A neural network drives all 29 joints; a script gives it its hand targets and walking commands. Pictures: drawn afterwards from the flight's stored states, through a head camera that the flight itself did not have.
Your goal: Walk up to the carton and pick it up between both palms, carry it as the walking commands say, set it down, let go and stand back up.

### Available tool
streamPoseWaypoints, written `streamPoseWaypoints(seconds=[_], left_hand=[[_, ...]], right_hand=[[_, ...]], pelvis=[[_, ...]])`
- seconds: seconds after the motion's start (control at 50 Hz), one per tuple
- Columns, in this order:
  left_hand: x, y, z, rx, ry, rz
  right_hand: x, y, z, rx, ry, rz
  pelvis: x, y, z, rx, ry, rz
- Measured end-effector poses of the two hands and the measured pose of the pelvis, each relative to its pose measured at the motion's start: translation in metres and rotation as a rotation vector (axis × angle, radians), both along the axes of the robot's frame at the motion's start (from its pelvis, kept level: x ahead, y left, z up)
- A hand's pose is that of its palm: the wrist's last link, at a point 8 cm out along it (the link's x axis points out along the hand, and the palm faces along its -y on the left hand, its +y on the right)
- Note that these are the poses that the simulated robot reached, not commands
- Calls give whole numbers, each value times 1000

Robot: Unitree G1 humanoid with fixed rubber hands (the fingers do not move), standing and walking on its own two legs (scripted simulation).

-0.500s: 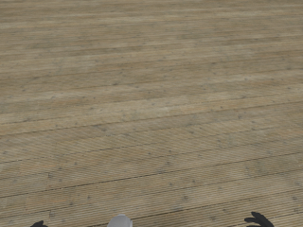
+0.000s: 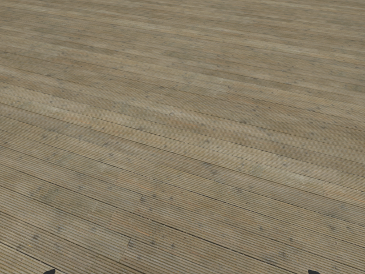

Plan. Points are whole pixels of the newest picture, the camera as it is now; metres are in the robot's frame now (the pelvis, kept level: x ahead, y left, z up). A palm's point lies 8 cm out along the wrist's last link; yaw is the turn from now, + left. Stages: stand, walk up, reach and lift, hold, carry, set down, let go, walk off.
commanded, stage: walk up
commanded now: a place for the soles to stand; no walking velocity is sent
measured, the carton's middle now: out of the picture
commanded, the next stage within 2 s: none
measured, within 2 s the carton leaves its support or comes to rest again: neither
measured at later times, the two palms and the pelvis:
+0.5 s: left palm out of the picture +0.16 +0.47 -0.08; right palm (213, 175) +0.42 -0.09 -0.08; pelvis +0.20 +0.15 -0.01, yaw +24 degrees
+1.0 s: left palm out of the picture +0.15 +0.65 -0.10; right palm (105, 112) +0.69 +0.29 -0.07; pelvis +0.36 +0.39 -0.02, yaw +46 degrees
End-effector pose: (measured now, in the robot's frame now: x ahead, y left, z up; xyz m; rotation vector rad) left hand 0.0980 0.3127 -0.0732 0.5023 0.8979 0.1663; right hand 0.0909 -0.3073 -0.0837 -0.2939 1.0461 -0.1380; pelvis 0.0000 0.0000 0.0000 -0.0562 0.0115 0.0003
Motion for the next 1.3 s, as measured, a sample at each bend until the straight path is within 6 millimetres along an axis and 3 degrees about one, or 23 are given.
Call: streamPoseWaypoints(seconds=[0.12, 0.2, 0.24, 0.3, 0.4, 0.5, 0.56, 0.64, 0.74, 0.8, 0.88, 0.92, 0.96, 1.08, 1.16, 1.2, 1.24, 1.3], left_hand=[[-33, 60, -2, 9, 29, 188], [-47, 109, -19, 2, 85, 289], [-48, 127, -27, -16, 133, 327], [-29, 141, -26, -48, 138, 344], [23, 149, -15, -66, 60, 328], [65, 158, -8, -51, -3, 358], [67, 169, -9, 0, -27, 437], [47, 182, -7, 6, -20, 615], [8, 197, -6, -15, 65, 792], [-11, 215, -9, -30, 134, 869], [-19, 257, -27, -58, 201, 939], [-8, 282, -35, -91, 206, 963], [18, 310, -36, -109, 167, 955], [129, 388, -18, -121, -13, 836], [192, 433, -9, -93, -68, 780], [209, 456, -9, -46, -98, 794], [213, 473, -8, -9, -109, 853], [208, 491, -3, 10, -99, 944]], right_hand=[[112, 56, 13, 15, -35, 195], [191, 105, 24, -36, -127, 308], [221, 126, 29, -60, -181, 322], [246, 154, 34, -74, -179, 339], [276, 185, 27, -66, -97, 380], [326, 215, 1, -19, -54, 438], [368, 244, -16, -21, -31, 504], [425, 305, -16, -2, -16, 652], [497, 404, 5, 45, -72, 811], [537, 469, 23, 65, -136, 893], [582, 544, 30, 39, -246, 940], [596, 569, 26, 17, -272, 923], [600, 585, 22, -3, -248, 904], [599, 600, 3, -50, -77, 843], [610, 612, -21, -37, 27, 800], [622, 625, -38, -42, 78, 809], [637, 649, -48, -63, 130, 839], [667, 705, -45, -58, 134, 920]], pelvis=[[39, 38, 0, -27, -18, 141], [71, 75, -11, 12, -22, 197], [84, 90, -14, 25, -20, 219], [105, 104, -8, 42, -16, 259], [147, 126, 1, 66, -14, 335], [202, 149, -8, 71, -30, 415], [230, 165, -18, 22, -42, 489], [255, 190, -14, -15, -72, 595], [285, 232, -5, -10, -96, 702], [305, 267, -4, 13, -89, 734], [329, 327, -19, 56, -60, 760], [338, 351, -25, 67, -45, 778], [350, 369, -22, 78, -37, 793], [395, 424, -6, 112, -16, 836], [434, 466, -11, 110, -25, 862], [453, 486, -21, 94, -37, 906], [467, 507, -24, 64, -52, 947], [483, 538, -19, 36, -71, 994]])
